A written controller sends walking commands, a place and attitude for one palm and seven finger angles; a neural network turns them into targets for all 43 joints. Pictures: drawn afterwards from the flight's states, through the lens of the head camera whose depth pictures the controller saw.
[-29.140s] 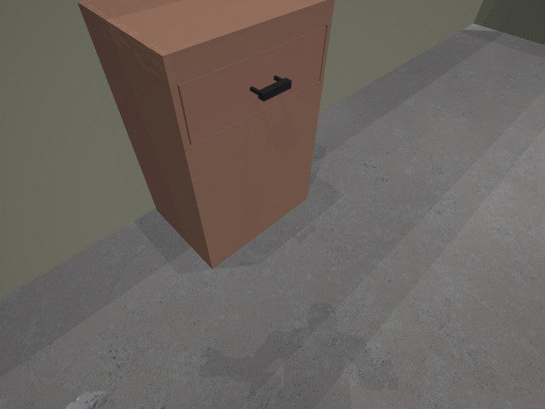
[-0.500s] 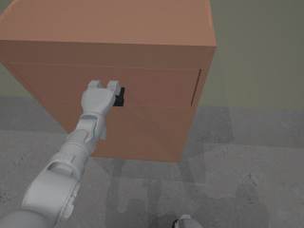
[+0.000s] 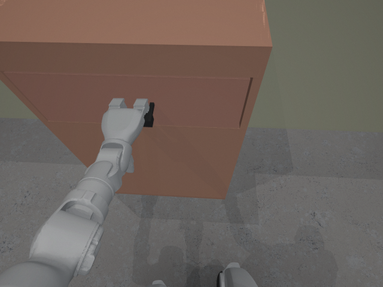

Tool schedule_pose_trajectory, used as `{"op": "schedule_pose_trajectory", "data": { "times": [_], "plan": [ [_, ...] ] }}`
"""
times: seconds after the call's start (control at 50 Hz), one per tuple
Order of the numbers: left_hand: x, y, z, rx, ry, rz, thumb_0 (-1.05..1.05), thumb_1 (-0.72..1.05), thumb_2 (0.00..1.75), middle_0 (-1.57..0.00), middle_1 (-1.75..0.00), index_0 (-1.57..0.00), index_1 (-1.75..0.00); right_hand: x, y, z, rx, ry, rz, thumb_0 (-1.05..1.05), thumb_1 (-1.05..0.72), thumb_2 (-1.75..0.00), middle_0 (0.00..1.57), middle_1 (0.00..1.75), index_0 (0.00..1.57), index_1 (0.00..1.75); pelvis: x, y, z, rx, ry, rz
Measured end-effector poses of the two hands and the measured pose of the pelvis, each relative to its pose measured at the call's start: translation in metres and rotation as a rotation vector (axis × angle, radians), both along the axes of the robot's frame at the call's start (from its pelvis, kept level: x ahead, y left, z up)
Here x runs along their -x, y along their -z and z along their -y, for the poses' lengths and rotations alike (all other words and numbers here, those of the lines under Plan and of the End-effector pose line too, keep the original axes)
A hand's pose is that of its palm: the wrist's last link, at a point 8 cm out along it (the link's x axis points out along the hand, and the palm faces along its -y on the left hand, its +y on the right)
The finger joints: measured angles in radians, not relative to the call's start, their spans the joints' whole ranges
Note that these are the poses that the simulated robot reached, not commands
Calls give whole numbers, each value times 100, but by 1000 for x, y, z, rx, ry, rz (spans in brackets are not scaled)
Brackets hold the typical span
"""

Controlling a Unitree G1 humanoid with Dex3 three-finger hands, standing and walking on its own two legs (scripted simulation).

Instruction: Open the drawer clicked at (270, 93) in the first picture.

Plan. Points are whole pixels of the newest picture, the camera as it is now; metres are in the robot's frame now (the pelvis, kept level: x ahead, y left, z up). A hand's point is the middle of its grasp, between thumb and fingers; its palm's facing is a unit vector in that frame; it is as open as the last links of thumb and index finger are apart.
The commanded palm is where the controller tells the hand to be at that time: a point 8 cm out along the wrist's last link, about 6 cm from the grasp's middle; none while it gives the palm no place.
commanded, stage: lower the fingers behind the handle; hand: left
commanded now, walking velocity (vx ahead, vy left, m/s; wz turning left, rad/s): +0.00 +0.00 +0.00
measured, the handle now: (130, 112) +0.51 +0.13 +0.01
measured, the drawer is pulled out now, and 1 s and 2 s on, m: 0.00 0.00 0.13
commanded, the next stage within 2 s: close the thumb around the handle in 0.10 s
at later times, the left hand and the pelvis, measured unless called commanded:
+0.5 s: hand (130, 135) +0.46 +0.14 -0.01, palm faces -0.04 +0.00 -1.00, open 11.4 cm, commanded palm +0.43 +0.14 +0.05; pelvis +0.00 +0.00 +0.00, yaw +0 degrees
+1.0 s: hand (130, 134) +0.46 +0.14 -0.01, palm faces -0.04 -0.01 -1.00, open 5.8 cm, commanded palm +0.43 +0.14 +0.05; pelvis +0.01 +0.00 +0.00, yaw +0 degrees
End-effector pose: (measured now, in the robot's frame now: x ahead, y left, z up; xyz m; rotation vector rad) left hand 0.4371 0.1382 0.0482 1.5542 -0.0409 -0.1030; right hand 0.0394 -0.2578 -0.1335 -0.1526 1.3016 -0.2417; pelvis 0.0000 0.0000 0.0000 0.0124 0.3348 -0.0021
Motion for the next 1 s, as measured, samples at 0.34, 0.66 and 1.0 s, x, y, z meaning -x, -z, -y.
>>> {"op": "schedule_pose_trajectory", "data": {
  "times": [0.34, 0.66, 1.0],
  "plan": [
    [0, 1, 1, -9, -1, 10, 0, -41, 34, -32, -121, -32, -121, 1, 1, 5, 5, -4, -11, 0, -91, -90, 20, 30, 20, 30, -1, 1, 1, 2, -6, -6],
    [-3, -1, 1, -9, 2, 1, 0, 32, 65, -37, -129, -36, -127, -8, 0, 5, 6, -12, 5, 0, -91, -90, 20, 30, 20, 30, -3, 0, 4, 0, -6, -5],
    [-4, 0, 1, -6, 0, -1, 0, 69, 79, -36, -135, -39, -134, -7, -1, 6, 8, -2, -1, 0, -91, -90, 20, 30, 20, 30, -5, -1, 3, 0, -2, -4]
  ]
}}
